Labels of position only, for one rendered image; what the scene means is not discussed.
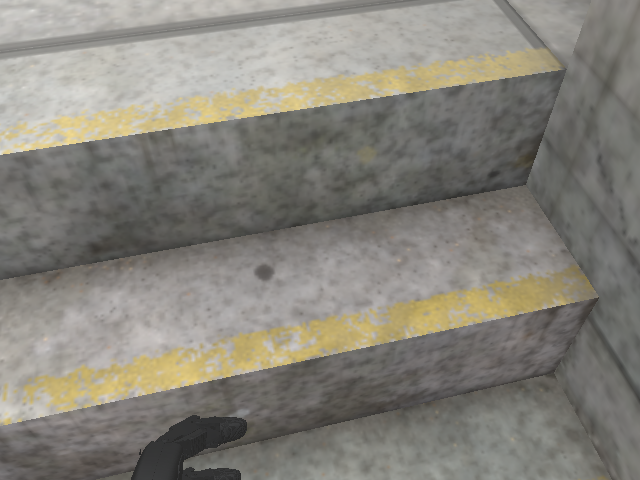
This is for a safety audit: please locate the robot left hand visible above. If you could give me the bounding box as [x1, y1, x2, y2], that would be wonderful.
[131, 415, 247, 480]

